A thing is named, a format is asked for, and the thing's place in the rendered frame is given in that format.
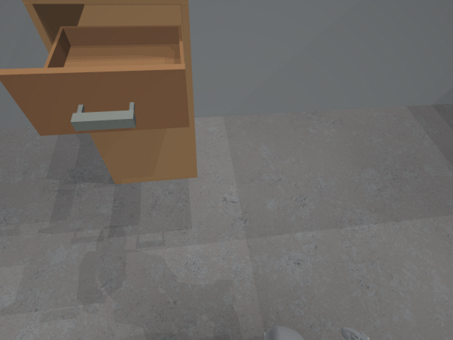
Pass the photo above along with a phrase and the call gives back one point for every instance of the drawer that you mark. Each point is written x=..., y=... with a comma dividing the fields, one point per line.
x=105, y=68

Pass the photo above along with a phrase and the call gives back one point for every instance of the robot right thigh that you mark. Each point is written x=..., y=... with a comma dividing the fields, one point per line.
x=281, y=333

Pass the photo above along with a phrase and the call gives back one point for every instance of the handle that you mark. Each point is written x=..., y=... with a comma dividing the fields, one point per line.
x=103, y=120

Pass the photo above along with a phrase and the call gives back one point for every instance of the cabinet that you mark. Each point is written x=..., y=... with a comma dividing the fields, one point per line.
x=136, y=155

